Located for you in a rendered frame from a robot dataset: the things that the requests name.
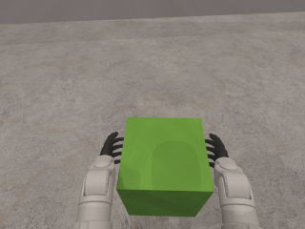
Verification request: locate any robot left forearm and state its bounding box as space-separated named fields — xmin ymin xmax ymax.
xmin=71 ymin=155 xmax=116 ymax=229

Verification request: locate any robot right forearm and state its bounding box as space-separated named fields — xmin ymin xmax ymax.
xmin=213 ymin=156 xmax=264 ymax=229

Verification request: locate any carton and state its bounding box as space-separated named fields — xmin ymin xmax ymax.
xmin=116 ymin=117 xmax=214 ymax=218

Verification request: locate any right robot hand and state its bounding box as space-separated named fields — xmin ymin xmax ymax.
xmin=205 ymin=134 xmax=229 ymax=168

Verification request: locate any left robot hand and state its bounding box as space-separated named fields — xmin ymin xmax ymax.
xmin=100 ymin=132 xmax=124 ymax=164

